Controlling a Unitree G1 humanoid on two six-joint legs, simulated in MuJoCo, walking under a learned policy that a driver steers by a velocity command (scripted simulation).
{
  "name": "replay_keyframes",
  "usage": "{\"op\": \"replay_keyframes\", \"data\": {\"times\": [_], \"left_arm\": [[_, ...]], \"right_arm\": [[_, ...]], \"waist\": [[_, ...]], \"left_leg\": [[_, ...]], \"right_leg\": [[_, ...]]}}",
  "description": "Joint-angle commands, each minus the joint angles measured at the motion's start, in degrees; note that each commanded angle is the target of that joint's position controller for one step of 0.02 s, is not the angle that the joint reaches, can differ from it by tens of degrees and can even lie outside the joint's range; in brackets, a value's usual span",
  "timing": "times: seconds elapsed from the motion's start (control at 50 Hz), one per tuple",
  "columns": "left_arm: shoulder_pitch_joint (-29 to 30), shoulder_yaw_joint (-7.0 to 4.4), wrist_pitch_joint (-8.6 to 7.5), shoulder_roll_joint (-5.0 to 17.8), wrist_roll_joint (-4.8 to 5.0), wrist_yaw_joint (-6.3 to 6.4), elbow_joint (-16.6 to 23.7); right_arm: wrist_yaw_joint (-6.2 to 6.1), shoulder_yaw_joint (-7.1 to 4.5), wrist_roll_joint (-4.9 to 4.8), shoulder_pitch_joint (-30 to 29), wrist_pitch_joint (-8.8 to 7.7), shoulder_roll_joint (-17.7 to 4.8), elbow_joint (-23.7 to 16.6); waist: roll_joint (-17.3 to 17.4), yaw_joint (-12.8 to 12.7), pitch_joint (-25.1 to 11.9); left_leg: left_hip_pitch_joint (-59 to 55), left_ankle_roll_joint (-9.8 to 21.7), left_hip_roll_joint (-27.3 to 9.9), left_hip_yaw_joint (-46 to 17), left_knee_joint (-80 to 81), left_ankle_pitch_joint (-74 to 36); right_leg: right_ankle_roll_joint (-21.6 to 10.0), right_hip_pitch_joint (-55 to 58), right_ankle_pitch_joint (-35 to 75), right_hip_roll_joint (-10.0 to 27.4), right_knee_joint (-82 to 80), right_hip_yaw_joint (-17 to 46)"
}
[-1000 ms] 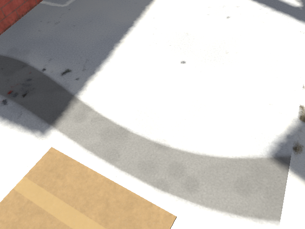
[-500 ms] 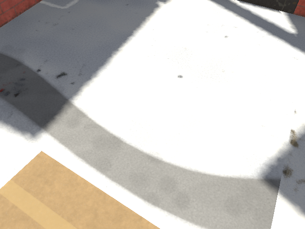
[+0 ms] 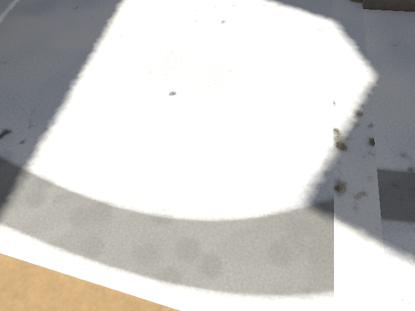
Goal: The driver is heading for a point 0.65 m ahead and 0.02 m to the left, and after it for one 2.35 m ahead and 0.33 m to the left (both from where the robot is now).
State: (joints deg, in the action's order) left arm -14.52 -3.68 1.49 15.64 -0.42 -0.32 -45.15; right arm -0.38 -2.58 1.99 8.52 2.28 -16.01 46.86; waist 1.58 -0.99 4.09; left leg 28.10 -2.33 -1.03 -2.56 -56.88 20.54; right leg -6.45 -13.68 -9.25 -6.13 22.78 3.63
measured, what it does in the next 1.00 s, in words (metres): walks ahead: left foot, then right foot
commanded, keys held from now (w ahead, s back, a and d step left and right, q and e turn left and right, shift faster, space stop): w+e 0.26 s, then w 0.36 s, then w+q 0.38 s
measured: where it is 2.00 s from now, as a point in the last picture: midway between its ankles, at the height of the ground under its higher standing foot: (267, 256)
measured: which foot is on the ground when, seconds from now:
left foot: up 0.00-0.28, down 0.30-0.74, up 0.76-1.00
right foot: down 0.00-0.30, up 0.32-0.72, down 0.74-1.00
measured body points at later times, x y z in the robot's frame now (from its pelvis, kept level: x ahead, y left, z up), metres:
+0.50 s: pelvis +0.15 +0.03 +0.00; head +0.18 +0.05 +0.45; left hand +0.34 +0.27 -0.12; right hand +0.13 -0.24 -0.11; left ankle +0.12 +0.14 -0.74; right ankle +0.14 -0.10 -0.67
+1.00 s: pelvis +0.40 -0.07 +0.00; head +0.42 -0.09 +0.45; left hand +0.47 +0.18 -0.12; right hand +0.45 -0.35 -0.13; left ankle +0.47 +0.06 -0.66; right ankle +0.35 -0.14 -0.74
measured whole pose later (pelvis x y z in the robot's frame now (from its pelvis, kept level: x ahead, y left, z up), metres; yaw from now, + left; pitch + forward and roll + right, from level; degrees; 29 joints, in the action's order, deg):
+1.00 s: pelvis +0.40 -0.07 +0.00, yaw -7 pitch +1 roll +0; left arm -19.7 -2.0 -5.5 13.6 -1.1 0.0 -49.2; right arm 2.6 -3.6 1.7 14.6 -0.6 -15.8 49.0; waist 2.3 -0.5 1.9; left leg 35.7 3.1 -3.7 -0.8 -61.6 10.6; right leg -4.2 -4.3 -12.9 -2.1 16.2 -9.7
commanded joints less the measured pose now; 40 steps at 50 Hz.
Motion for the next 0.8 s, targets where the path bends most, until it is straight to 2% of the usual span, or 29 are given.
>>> {"op": "replay_keyframes", "data": {"times": [0.02,0.08,0.2,0.24,0.26,0.28,0.3,0.32,0.34,0.36,0.38,0.42,0.48,0.52,0.56,0.6,0.64,0.68,0.7,0.72,0.74,0.76,0.78,0.8], "left_arm": [[-2.93,-2.38,-0.56,9.16,-0.52,0.03,2.83],[-5.25,-2.79,-1.28,10.12,-0.7,-0.01,2.39],[-5.55,-3.32,-2.4,10.87,-1.12,-0.79,2.97],[-3.14,-3.43,-2.53,10.8,-1.21,-1.15,3.86],[-0.51,-3.4,-2.47,10.53,-1.04,-1.13,4.57],[0.22,-2.99,-2.73,8.87,-0.8,-0.88,4.69],[-0.34,-1.77,-3.5,4.76,-0.22,-0.7,5.31],[0.34,-0.63,-4.11,1.62,0.25,-0.72,7.36],[-0.94,-1.13,-4.11,5.63,-1.19,-0.52,6.75],[-0.98,-1.31,-4.16,6.53,-1.68,-0.99,5.47],[-1.32,-1.17,-4.21,6.09,-1.66,-1.7,4.56],[-0.99,-1.08,-3.88,5.97,-2.22,-2.71,3.88],[2.92,-0.57,-3.62,5.21,-2.41,-3.09,5.34],[7.26,0.02,-3.54,4.49,-2.43,-3.21,6.79],[12.01,1.06,-3.5,3.0,-2.38,-3.61,8.3],[16.34,2.0,-3.53,1.66,-1.89,-3.97,9.61],[17.7,2.14,-3.58,2.1,-1.59,-3.68,10.11],[13.94,1.67,-3.92,3.44,-1.56,-2.63,9.15],[8.42,1.13,-4.29,4.55,-1.73,-1.9,7.3],[-0.18,0.38,-4.99,6.21,-2.34,-1.08,4.48],[-9.59,-0.77,-5.54,10.36,-3.58,-0.04,2.99],[-11.55,-1.85,-5.38,15.54,-4.32,0.34,2.87],[-10.57,-1.6,-4.78,12.47,-2.0,0.19,2.75],[-4.86,-0.41,-4.85,8.49,-1.65,0.2,2.75]], "right_arm": [[0.53,-1.38,0.32,-1.92,-0.71,-5.62,-4.07],[0.7,-1.15,0.16,-4.49,-2.03,-5.07,-5.08],[0.9,-0.5,-0.48,-6.64,-4.19,-5.01,-7.51],[0.48,-0.32,-1.18,-3.4,-4.91,-4.84,-7.41],[-0.01,-0.26,-1.46,0.91,-5.37,-4.34,-6.38],[-0.76,-0.6,-1.18,5.47,-5.92,-5.29,-5.14],[-1.67,-1.49,-0.22,10.73,-6.48,-9.56,-4.48],[-1.9,-2.67,0.85,13.86,-6.39,-15.79,-4.7],[-1.51,-3.09,1.22,11.82,-6.17,-14.97,-3.67],[-0.8,-2.04,0.45,9.78,-6.34,-10.21,-4.18],[-0.24,-1.35,-0.06,7.9,-6.65,-7.4,-4.39],[-0.05,-0.8,-0.1,8.47,-7.3,-5.86,-3.76],[0.61,-1.0,-0.93,12.62,-8.27,-6.12,-1.47],[0.81,-0.94,-1.23,14.41,-8.32,-5.65,-0.27],[0.95,-0.79,-1.35,15.12,-8.12,-5.12,0.66],[0.99,-0.92,-1.27,16.84,-7.95,-5.77,1.83],[0.89,-1.18,-1.26,18.8,-7.74,-7.04,3.1],[0.69,-1.37,-1.3,18.61,-7.42,-8.3,3.87],[0.59,-1.46,-1.51,18.43,-7.27,-8.88,4.2],[0.58,-1.29,-1.96,17.92,-7.16,-8.64,4.26],[0.81,-0.51,-2.24,17.15,-7.31,-6.22,2.29],[0.76,1.05,-3.54,23.53,-7.0,1.52,0.57],[0.07,-1.08,-1.95,20.5,-6.18,-6.72,1.98],[0.45,-1.39,-1.88,16.37,-6.07,-6.21,1.03]], "waist": [[-8.69,-1.33,-3.56],[-6.97,-2.49,-3.1],[-7.86,-2.67,-2.97],[-7.76,-0.25,-2.86],[-6.59,2.9,-2.76],[-4.08,5.32,-3.5],[3.54,6.94,-5.88],[12.28,7.23,-7.91],[6.82,4.11,-3.13],[2.57,2.81,-0.16],[2.03,1.73,1.03],[5.33,1.71,-0.46],[5.14,2.24,-1.48],[5.0,2.9,-1.16],[5.38,3.6,-0.68],[5.98,4.85,-0.03],[6.11,5.03,0.28],[5.62,2.29,-0.99],[4.64,-0.45,-3.88],[2.76,-4.54,-8.84],[-2.01,-8.32,-16.01],[-16.07,-4.81,-23.83],[-8.14,-6.05,-20.92],[-6.28,-3.22,-11.22]], "left_leg": [[5.98,-1.11,-0.04,0.04,4.59,-1.76],[7.01,-1.25,0.12,-0.54,9.73,-2.94],[0.36,0.7,2.32,-0.54,18.91,0.08],[-8.85,1.83,3.53,-0.46,25.09,0.03],[-17.78,2.46,3.93,0.02,31.64,-3.85],[-27.26,2.93,2.5,-0.36,35.84,-6.55],[-35.98,4.75,-7.72,-10.66,40.7,2.96],[-38.54,9.72,-20.87,-34.11,48.97,22.3],[-32.42,13.22,-22.57,-38.82,49.1,26.31],[-29.15,13.26,-19.58,-33.55,48.24,23.57],[-27.33,11.78,-15.74,-26.4,48.47,16.66],[-26.99,10.43,-11.07,-16.79,48.6,1.65],[-28.75,11.41,-10.19,-10.8,47.43,-16.91],[-29.28,12.01,-9.93,-7.91,47.33,-24.5],[-27.62,11.83,-8.67,-4.8,47.53,-28.6],[-25.93,11.42,-8.54,-3.22,47.41,-30.96],[-25.94,11.18,-10.17,-4.1,46.21,-34.73],[-26.88,10.48,-11.26,-4.7,40.96,-47.08],[-27.16,9.71,-10.4,-3.87,34.3,-54.44],[-23.08,8.59,-8.06,-1.8,23.88,-53.17],[-12.19,7.82,-5.24,-0.39,8.76,-34.56],[5.02,6.12,3.06,3.11,-10.16,9.54],[7.65,7.15,1.96,-1.81,-15.47,7.39],[8.74,7.59,-0.62,-2.45,-14.7,1.95]], "right_leg": [[-8.23,5.94,-20.69,14.38,-13.26,21.53],[-8.62,7.7,-20.24,14.84,-12.9,24.0],[-8.66,3.73,-20.55,13.2,-9.74,27.26],[-7.16,-2.23,-19.77,11.68,-8.03,27.7],[-5.3,-7.74,-19.72,9.44,-5.59,26.46],[-2.91,-13.66,-21.15,6.58,-0.97,23.6],[0.1,-20.95,-24.94,2.3,10.62,16.68],[1.86,-29.23,-25.74,-4.8,25.54,6.41],[1.57,-31.98,-21.5,0.12,33.37,6.04],[1.5,-31.53,-16.81,2.19,35.72,6.58],[2.26,-30.15,-12.81,3.28,35.41,6.15],[3.77,-28.08,-7.73,3.6,36.63,4.02],[5.07,-29.76,-4.43,4.04,36.73,2.56],[5.94,-30.66,-2.77,5.16,32.99,0.03],[6.38,-27.65,0.21,6.74,25.67,-4.2],[5.81,-22.6,1.53,7.03,18.04,-7.03],[4.32,-17.66,0.78,6.3,13.51,-8.28],[2.51,-10.55,-0.86,4.15,10.01,-8.37],[1.4,-3.39,-0.76,2.64,7.08,-8.44],[-0.02,9.1,2.08,3.24,4.34,-7.42],[-2.32,23.78,-6.86,15.14,2.62,4.4],[-7.17,36.34,-10.01,33.27,-1.73,30.1],[-7.7,28.97,-13.68,31.88,-5.37,34.05],[-6.1,20.84,-12.09,28.57,-6.99,24.08]]}}
Keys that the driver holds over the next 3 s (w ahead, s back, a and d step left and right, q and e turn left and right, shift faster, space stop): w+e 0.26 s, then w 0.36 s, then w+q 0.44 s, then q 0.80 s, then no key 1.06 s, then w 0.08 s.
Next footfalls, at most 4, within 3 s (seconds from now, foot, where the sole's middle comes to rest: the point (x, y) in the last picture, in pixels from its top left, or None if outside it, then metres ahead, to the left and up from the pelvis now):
0.30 left None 0.16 0.13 -0.78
0.74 right None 0.39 -0.15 -0.78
1.24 left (236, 237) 0.70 -0.01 -0.78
1.82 right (287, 230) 0.72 -0.19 -0.78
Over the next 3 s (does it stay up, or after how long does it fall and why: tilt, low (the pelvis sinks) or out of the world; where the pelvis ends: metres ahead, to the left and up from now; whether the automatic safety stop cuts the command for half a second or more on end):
stays up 0.63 -0.11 0.00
